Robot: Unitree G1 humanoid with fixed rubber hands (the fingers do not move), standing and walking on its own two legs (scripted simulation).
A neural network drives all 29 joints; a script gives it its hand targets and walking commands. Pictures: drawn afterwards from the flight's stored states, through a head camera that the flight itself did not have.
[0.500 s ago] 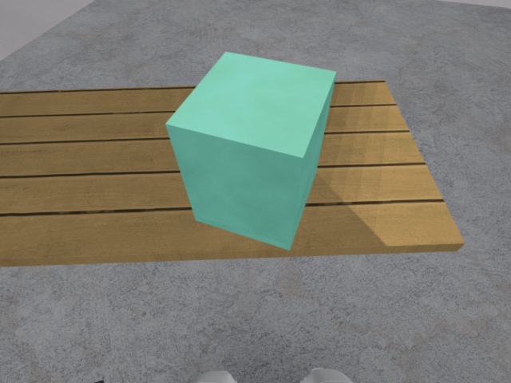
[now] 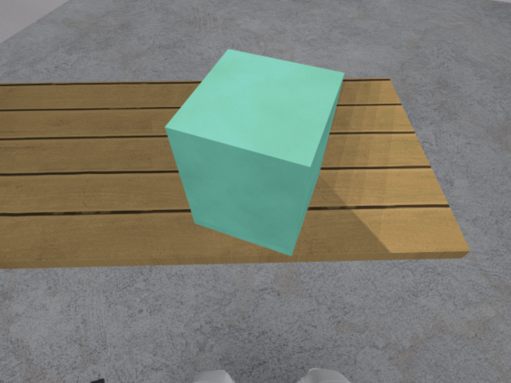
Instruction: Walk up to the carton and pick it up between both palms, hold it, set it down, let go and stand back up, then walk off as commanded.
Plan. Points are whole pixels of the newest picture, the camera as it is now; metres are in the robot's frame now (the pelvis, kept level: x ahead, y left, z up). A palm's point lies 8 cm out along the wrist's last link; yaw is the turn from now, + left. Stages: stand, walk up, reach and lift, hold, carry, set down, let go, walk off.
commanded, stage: walk up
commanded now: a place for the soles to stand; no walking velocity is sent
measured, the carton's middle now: (261, 156) +0.47 +0.02 +0.06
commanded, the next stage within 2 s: reach and lift in 1.24 s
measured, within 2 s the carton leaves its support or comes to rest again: neither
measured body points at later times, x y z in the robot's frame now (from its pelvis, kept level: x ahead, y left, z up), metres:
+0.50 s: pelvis +0.00 +0.00 +0.00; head +0.04 +0.01 +0.45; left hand +0.07 +0.30 -0.13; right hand +0.06 -0.31 -0.11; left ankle +0.02 +0.12 -0.71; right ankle +0.02 -0.12 -0.71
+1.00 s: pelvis -0.01 -0.01 +0.00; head +0.02 +0.01 +0.45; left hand +0.07 +0.30 -0.13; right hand +0.05 -0.32 -0.11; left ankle +0.02 +0.12 -0.71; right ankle +0.02 -0.12 -0.71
